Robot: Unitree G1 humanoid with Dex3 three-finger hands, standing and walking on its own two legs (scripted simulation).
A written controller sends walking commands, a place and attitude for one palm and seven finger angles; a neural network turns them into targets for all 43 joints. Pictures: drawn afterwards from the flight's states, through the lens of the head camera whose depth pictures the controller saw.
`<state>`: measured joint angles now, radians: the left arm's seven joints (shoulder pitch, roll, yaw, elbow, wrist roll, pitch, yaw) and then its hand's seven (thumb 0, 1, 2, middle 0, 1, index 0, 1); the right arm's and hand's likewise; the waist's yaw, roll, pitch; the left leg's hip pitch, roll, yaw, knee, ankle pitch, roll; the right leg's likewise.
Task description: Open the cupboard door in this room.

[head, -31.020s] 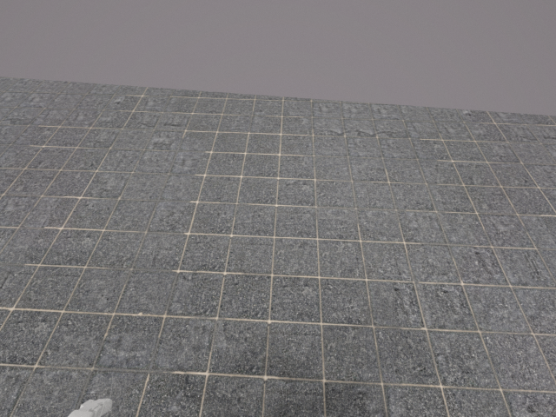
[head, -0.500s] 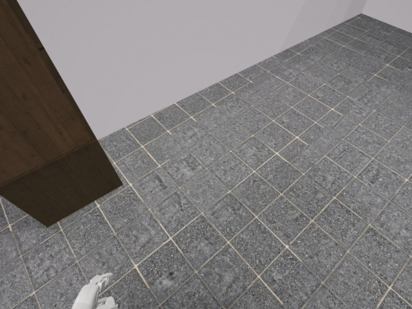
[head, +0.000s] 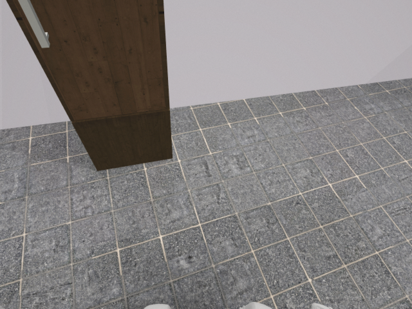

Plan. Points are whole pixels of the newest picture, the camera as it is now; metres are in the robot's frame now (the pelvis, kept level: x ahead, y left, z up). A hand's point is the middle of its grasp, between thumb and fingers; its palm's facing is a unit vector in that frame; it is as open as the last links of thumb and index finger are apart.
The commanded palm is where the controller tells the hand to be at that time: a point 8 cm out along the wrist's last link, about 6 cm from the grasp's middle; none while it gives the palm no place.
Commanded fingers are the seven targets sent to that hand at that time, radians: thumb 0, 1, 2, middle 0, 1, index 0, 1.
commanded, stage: turn to face it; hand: left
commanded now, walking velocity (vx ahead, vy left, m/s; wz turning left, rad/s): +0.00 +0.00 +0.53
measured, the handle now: (35, 18) +0.76 +0.53 +0.09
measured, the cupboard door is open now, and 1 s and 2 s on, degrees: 0 0 0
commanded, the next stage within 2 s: take the last steps up to it in 0.50 s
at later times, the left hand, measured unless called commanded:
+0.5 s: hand out of the picture +0.08 +0.17 -0.14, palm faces +0.21 -0.94 -0.28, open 7.4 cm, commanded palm none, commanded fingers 0.00 0.90 0.90 -0.20 -0.30 -0.20 -0.30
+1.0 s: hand out of the picture -0.15 +0.14 -0.16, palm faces +0.49 -0.84 -0.22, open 7.4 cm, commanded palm none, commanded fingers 0.00 0.90 0.90 -0.20 -0.30 -0.20 -0.30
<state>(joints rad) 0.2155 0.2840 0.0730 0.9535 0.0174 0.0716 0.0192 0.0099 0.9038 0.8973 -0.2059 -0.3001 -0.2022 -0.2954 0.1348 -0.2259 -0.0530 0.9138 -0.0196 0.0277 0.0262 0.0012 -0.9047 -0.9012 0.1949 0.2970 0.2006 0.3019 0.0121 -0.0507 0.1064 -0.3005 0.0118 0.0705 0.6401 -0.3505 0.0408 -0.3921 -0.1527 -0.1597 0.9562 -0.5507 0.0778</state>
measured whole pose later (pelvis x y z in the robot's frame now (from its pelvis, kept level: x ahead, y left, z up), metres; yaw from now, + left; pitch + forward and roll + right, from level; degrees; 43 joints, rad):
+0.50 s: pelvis +0.01 -0.04 +0.01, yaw +13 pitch +0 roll +1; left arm 0.13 0.18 0.03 0.91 0.01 0.00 0.02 0.01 0.90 0.90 -0.21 -0.30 -0.20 -0.30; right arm 0.21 -0.23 -0.07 0.97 -0.02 0.06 0.00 0.00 -0.90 -0.90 0.20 0.30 0.20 0.30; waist -0.03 0.06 0.07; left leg -0.37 -0.07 -0.10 0.78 -0.46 -0.02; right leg -0.25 -0.02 -0.08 0.57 -0.32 -0.03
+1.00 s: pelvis +0.03 +0.02 +0.01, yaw +23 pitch +0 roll +0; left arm 0.46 0.20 0.05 1.14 0.03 -0.01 0.00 0.01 0.90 0.90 -0.21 -0.30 -0.20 -0.30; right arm 0.11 -0.22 -0.04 0.98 -0.02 0.01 0.04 0.00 -0.91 -0.90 0.19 0.30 0.20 0.30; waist 0.09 -0.02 0.03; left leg -0.26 0.05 0.10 0.52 -0.31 -0.01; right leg -0.12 -0.14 -0.22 0.50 -0.36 0.05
